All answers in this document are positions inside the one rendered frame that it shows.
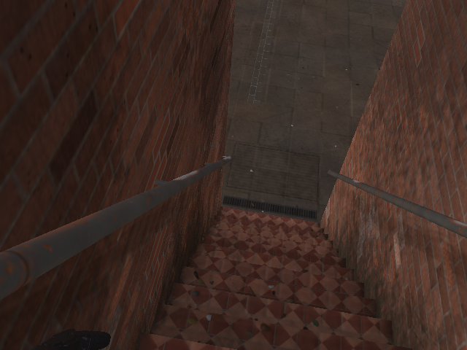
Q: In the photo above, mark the stairs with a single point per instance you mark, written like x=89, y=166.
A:
x=264, y=282

